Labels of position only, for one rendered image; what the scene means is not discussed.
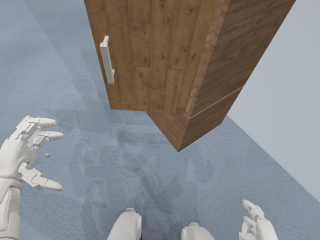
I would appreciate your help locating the left robot hand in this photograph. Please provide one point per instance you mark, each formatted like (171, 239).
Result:
(14, 152)

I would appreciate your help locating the right robot hand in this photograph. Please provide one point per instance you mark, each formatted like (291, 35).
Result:
(261, 230)

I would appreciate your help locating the left robot forearm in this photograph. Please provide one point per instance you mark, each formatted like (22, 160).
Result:
(10, 221)

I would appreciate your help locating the cupboard door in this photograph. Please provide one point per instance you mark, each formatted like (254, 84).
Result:
(155, 48)

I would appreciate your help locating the right robot thigh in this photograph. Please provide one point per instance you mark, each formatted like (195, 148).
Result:
(194, 232)

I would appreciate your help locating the robot thigh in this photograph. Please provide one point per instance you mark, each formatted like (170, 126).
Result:
(194, 232)
(128, 226)

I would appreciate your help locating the handle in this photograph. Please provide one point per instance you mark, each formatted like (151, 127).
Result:
(107, 60)

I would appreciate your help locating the left robot thigh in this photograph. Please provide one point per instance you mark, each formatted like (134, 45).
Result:
(128, 226)

